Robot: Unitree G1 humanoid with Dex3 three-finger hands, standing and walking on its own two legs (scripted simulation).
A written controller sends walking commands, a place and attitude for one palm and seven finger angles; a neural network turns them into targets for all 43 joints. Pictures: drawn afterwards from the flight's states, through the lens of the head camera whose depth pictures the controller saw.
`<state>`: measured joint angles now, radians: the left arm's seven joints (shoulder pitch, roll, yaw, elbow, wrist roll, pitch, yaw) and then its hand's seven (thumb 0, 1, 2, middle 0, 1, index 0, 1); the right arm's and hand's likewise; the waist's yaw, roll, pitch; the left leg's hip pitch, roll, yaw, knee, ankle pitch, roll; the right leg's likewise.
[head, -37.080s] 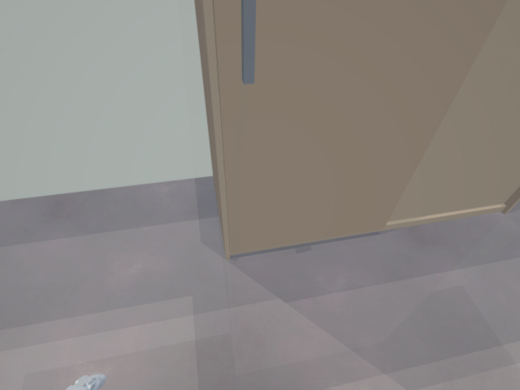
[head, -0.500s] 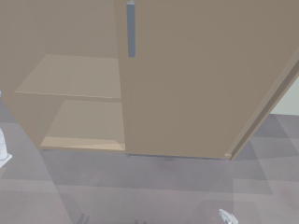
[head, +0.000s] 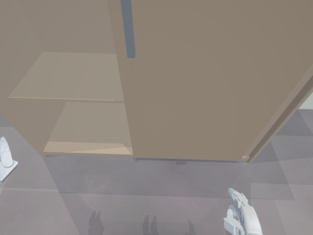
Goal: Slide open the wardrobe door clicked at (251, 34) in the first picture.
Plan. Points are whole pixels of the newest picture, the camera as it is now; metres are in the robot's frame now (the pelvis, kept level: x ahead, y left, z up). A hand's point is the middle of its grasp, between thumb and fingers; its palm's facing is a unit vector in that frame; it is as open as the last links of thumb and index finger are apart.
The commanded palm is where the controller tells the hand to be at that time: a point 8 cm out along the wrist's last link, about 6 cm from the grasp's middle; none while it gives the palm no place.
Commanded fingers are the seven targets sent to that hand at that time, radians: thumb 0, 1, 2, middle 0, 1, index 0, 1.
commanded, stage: stop stepping back and stand still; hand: left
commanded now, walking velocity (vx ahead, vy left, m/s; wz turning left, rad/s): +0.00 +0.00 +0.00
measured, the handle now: (129, 25) +0.67 +0.12 +0.20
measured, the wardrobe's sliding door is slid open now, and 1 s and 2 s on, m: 0.64 0.64 0.64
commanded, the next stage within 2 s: let the arm hang, fingers relaxed in 0.10 s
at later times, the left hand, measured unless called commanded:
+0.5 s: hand out of the picture +0.04 +0.20 -0.16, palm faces -0.04 -0.98 -0.19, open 7.4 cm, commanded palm none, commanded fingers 0.00 0.90 0.90 -0.20 -0.30 -0.20 -0.30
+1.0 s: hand out of the picture -0.05 +0.23 -0.17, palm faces +0.03 -0.97 -0.24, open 7.3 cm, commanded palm none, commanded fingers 0.00 0.90 0.90 -0.20 -0.30 -0.20 -0.30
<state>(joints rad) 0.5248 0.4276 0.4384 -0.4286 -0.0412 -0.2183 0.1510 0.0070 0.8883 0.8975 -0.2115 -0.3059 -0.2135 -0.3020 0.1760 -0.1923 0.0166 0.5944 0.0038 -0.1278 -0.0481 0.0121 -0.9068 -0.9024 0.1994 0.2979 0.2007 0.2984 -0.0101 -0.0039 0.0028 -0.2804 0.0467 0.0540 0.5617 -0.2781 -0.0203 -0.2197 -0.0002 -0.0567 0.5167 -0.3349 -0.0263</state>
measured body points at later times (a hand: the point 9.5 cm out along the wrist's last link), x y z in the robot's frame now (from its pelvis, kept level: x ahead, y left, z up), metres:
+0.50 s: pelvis -0.04 +0.01 -0.01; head -0.02 +0.02 +0.44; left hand +0.04 +0.25 -0.14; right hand +0.06 -0.25 -0.13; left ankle -0.02 +0.13 -0.74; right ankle -0.04 -0.10 -0.74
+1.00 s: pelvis -0.05 +0.03 +0.00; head -0.04 +0.03 +0.45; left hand -0.05 +0.28 -0.15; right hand -0.04 -0.19 -0.16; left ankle -0.02 +0.13 -0.74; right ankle -0.04 -0.10 -0.74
